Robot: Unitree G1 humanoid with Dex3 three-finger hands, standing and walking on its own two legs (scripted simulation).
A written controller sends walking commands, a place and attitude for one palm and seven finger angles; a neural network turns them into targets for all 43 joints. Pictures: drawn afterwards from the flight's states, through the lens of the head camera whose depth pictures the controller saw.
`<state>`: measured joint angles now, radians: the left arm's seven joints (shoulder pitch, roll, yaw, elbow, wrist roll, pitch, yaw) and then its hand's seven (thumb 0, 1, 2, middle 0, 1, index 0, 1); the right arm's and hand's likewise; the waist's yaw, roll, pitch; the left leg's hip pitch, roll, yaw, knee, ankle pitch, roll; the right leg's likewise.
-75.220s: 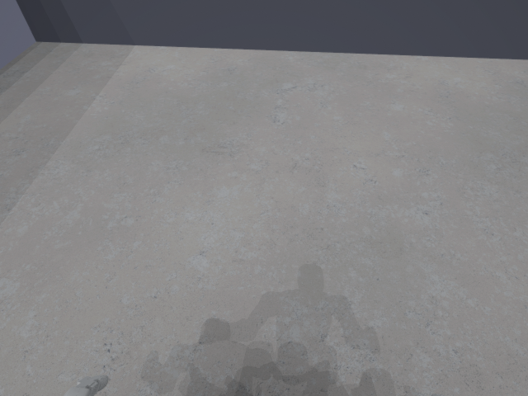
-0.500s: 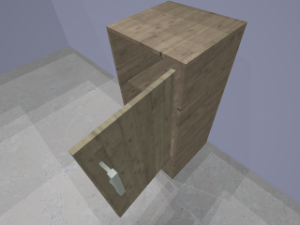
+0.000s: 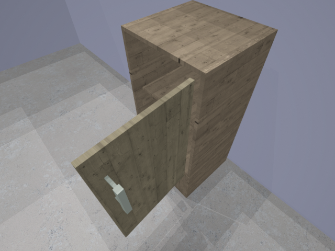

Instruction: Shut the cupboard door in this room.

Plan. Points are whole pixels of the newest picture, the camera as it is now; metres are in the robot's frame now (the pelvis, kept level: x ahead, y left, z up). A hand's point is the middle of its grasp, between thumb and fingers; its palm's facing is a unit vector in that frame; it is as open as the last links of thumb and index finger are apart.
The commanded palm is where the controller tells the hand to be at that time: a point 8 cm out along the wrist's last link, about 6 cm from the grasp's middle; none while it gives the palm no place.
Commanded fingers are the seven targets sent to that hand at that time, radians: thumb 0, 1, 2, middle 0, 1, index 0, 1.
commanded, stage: come to a stop and stand still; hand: left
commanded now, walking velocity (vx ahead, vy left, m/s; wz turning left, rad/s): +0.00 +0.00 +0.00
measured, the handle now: (118, 195) +0.26 +0.15 -0.05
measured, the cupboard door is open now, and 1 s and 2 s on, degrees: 95 95 95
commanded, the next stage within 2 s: look again from close up in 0.80 s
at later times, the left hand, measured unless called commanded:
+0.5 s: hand out of the picture +0.01 +0.16 -0.17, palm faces +0.08 -0.98 -0.19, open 7.3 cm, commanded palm none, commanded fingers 0.00 0.90 0.90 -0.20 -0.30 -0.20 -0.30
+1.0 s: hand out of the picture +0.03 +0.19 -0.18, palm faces +0.02 -0.98 -0.21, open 7.4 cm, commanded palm none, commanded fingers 0.00 0.90 0.90 -0.20 -0.30 -0.20 -0.30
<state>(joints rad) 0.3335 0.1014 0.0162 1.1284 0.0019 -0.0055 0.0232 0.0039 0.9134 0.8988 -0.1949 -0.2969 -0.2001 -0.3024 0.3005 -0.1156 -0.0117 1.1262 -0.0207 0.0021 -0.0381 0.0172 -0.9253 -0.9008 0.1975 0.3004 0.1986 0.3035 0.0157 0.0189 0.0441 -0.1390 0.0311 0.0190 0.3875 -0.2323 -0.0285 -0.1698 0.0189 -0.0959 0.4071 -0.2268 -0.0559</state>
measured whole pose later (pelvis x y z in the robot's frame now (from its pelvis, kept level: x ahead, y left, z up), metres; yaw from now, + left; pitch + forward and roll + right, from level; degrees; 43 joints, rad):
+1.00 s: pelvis +0.02 +0.02 -0.01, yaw -1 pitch -1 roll -2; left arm 0.28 0.13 0.00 1.08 0.01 -0.05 0.05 0.00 0.91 0.90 -0.20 -0.30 -0.20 -0.30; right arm 0.25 -0.18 -0.01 1.05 -0.01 -0.01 -0.03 0.01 -0.92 -0.90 0.20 0.30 0.20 0.30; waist 0.00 0.05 0.05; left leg -0.20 0.05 0.02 0.53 -0.31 0.00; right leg -0.17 0.04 -0.09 0.45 -0.27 -0.04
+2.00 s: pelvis +0.06 +0.00 -0.01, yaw +10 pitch +2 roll +0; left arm 0.35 0.13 0.02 1.03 0.04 -0.02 0.04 0.00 0.91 0.90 -0.19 -0.30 -0.20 -0.30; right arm 0.25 -0.16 -0.04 1.01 -0.02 0.02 -0.02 0.02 -0.92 -0.90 0.20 0.30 0.20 0.30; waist 0.00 -0.03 0.06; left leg -0.46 0.02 0.07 1.02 -0.53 0.04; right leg -0.15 -0.03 -0.25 0.53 -0.40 -0.05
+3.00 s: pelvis +0.11 -0.17 -0.02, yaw +39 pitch +0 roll +0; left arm 0.28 0.20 0.05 0.92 0.02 0.07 0.02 0.00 0.91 0.90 -0.20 -0.30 -0.20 -0.30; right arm 0.21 -0.15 -0.04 0.92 -0.03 0.04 -0.02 0.01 -0.91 -0.90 0.20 0.30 0.20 0.30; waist 0.01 -0.08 0.08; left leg -0.25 -0.01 0.08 0.66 -0.40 0.05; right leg -0.41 -0.02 -0.21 0.87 -0.49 -0.03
